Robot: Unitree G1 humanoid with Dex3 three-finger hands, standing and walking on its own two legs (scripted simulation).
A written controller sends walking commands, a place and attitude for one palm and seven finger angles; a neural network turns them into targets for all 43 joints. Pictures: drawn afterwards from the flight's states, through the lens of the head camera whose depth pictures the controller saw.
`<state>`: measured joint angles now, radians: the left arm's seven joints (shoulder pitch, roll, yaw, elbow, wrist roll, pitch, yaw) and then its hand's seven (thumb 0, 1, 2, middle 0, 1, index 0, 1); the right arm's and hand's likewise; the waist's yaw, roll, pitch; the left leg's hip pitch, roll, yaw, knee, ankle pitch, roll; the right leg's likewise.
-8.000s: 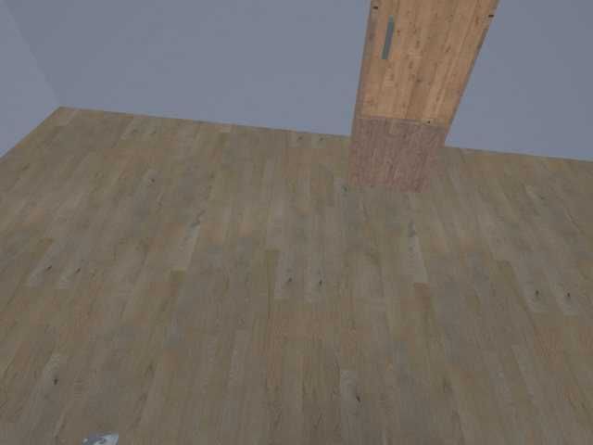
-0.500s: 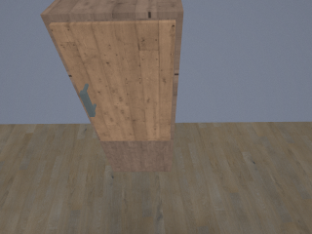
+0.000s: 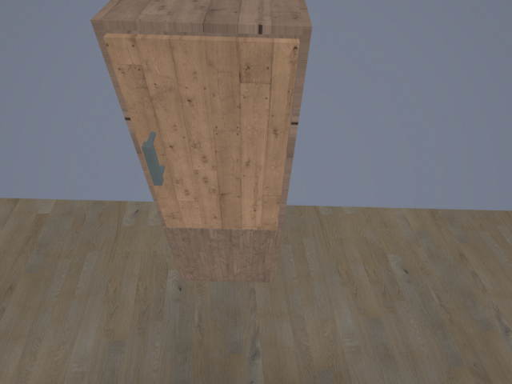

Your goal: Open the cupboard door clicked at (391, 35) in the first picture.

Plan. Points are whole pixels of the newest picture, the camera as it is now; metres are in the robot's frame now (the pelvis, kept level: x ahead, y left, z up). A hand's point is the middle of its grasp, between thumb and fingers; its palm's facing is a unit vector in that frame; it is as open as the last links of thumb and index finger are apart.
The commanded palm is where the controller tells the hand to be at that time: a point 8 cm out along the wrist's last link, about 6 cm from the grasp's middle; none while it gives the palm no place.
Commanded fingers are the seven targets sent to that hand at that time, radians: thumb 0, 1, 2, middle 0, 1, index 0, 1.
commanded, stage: come to a stop and stand still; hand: left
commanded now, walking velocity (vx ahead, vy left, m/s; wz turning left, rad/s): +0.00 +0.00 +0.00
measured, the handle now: (155, 159) +0.59 +0.28 -0.03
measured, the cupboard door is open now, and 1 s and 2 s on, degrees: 0 0 0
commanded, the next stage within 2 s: look again from close up in 0.24 s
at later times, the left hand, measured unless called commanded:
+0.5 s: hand out of the picture +0.01 +0.19 -0.18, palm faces +0.02 -0.98 -0.19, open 7.4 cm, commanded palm none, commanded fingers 0.00 0.90 0.90 -0.20 -0.30 -0.20 -0.30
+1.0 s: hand out of the picture +0.08 +0.20 -0.16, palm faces +0.14 -0.97 -0.22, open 7.3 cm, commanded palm +0.14 +0.25 -0.07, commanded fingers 0.00 0.81 0.86 -0.21 -0.36 -0.21 -0.36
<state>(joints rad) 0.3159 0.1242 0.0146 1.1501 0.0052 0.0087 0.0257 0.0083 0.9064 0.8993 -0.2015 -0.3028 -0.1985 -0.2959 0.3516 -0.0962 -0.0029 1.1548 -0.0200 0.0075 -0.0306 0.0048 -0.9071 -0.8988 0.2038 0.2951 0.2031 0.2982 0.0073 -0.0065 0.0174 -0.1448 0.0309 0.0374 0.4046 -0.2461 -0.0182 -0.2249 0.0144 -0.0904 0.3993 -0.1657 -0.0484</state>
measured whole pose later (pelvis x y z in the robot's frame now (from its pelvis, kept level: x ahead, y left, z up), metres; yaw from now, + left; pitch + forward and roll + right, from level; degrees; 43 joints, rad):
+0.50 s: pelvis +0.02 +0.03 -0.01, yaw +0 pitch +0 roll +0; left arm 0.31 0.12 -0.01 1.14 0.01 -0.03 0.04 0.01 0.91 0.90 -0.20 -0.30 -0.20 -0.30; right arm 0.33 -0.13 0.00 1.07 -0.02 -0.02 -0.02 0.02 -0.92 -0.90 0.20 0.29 0.20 0.30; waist -0.01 0.03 0.01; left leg -0.18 0.00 0.05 0.51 -0.34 0.02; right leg -0.27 -0.02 -0.07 0.52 -0.25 -0.01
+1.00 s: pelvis +0.03 +0.02 -0.01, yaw +0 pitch +0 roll +0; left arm 0.36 0.15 0.03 0.78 -0.05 0.03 0.05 0.02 0.93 0.90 -0.20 -0.30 -0.20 -0.30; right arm 0.33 -0.16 0.02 1.04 0.00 -0.07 -0.04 0.02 -0.92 -0.90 0.21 0.30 0.21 0.30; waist 0.01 0.02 0.04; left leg -0.13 0.00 0.05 0.47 -0.34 0.01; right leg -0.24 -0.02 -0.07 0.52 -0.27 -0.02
